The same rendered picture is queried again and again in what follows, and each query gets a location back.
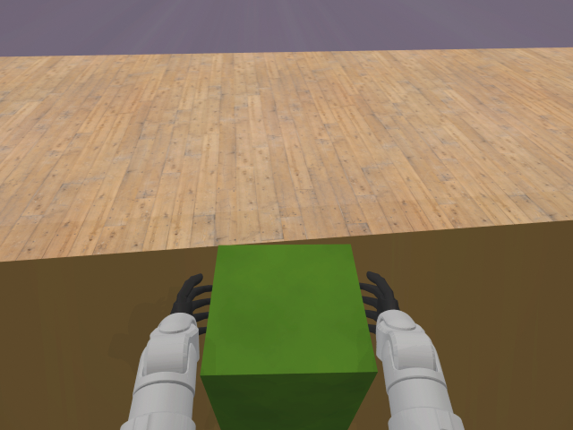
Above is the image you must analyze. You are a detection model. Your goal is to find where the right robot forearm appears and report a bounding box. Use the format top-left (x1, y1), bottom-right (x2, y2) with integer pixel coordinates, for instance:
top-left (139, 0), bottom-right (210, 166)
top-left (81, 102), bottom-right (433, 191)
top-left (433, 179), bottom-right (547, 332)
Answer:
top-left (376, 310), bottom-right (465, 430)

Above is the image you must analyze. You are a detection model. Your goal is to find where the left robot forearm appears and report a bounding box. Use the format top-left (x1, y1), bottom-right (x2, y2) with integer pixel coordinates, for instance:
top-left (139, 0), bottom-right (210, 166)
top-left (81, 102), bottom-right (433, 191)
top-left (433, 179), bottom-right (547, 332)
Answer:
top-left (120, 313), bottom-right (200, 430)

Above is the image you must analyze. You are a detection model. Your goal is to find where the carton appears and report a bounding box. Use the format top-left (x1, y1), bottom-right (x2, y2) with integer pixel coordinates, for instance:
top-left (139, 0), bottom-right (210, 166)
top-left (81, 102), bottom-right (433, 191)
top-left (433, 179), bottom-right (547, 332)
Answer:
top-left (200, 245), bottom-right (378, 430)

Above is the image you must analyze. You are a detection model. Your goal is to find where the robot left hand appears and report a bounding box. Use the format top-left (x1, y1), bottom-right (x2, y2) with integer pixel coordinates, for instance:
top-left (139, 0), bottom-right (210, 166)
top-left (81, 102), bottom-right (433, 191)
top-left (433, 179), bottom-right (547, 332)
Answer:
top-left (170, 273), bottom-right (213, 335)

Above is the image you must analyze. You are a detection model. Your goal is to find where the robot right hand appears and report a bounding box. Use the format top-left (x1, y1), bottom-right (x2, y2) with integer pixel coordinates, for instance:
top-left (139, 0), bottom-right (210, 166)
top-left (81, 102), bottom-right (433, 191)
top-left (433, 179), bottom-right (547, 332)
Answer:
top-left (359, 271), bottom-right (400, 334)

